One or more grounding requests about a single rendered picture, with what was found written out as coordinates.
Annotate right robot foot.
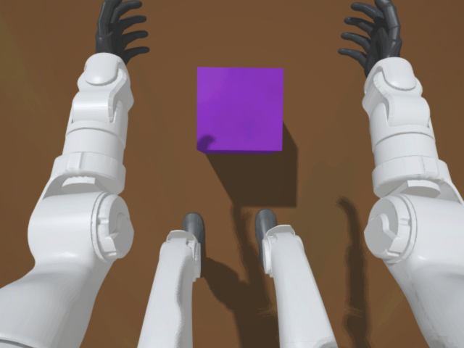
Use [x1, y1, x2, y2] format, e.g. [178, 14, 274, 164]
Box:
[255, 209, 277, 269]

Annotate robot left forearm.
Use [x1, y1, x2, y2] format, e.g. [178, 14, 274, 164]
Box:
[28, 53, 134, 254]

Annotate left robot hand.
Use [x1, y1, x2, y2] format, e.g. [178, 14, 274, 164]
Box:
[95, 0, 149, 66]

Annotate robot right forearm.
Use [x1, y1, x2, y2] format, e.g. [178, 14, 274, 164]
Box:
[362, 57, 464, 206]

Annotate left robot upper arm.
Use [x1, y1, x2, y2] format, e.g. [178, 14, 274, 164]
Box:
[0, 191, 134, 348]

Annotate right robot hand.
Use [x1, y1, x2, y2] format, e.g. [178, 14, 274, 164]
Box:
[338, 0, 402, 78]

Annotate right robot upper arm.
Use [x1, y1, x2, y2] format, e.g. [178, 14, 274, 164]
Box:
[364, 193, 464, 348]

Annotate carton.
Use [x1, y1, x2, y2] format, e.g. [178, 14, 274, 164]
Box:
[196, 67, 283, 154]

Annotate robot right shin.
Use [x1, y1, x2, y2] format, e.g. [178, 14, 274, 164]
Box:
[263, 225, 304, 248]

